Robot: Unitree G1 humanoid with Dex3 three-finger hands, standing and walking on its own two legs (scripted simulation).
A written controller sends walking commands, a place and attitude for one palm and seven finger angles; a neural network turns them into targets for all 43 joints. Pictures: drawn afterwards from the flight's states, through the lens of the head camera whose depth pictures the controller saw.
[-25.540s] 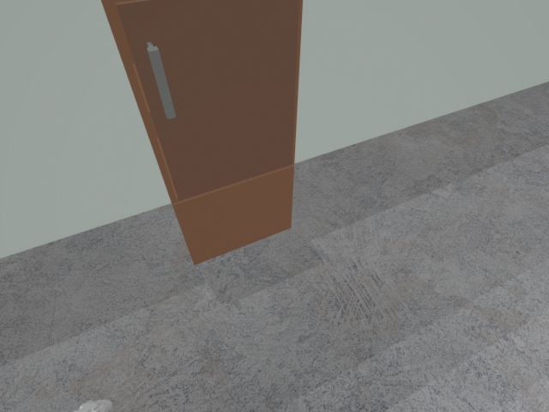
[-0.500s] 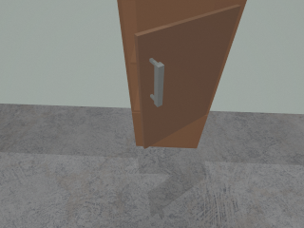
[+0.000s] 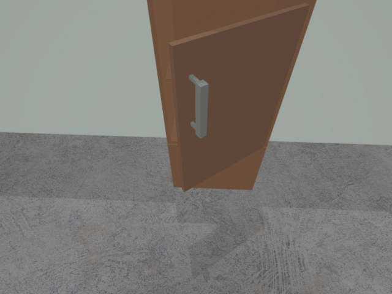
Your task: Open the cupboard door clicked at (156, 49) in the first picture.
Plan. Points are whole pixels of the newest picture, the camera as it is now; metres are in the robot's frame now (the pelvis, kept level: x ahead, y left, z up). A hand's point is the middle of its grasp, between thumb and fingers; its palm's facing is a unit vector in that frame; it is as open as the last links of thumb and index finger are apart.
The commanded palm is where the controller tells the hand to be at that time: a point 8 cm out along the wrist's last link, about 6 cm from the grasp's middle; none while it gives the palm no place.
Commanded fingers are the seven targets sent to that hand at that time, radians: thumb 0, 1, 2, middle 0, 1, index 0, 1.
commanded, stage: walk to a spot facing it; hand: left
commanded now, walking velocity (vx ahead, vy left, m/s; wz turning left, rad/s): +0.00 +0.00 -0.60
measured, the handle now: (197, 107) +0.54 +0.03 +0.08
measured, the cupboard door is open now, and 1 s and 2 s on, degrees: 36 36 36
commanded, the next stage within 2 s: none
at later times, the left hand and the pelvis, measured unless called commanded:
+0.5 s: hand out of the picture +0.10 +0.16 -0.17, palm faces -0.17 -0.93 -0.32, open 7.4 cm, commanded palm none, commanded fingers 0.00 0.90 0.90 -0.20 -0.30 -0.20 -0.30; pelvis -0.01 -0.04 -0.02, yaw -15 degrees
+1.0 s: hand (144, 282) +0.18 +0.15 -0.19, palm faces -0.44 -0.87 -0.23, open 7.4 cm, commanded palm none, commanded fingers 0.00 0.90 0.90 -0.20 -0.30 -0.20 -0.30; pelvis +0.04 -0.02 -0.01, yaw -32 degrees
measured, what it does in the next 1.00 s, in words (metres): steps on the spot, turning right: left foot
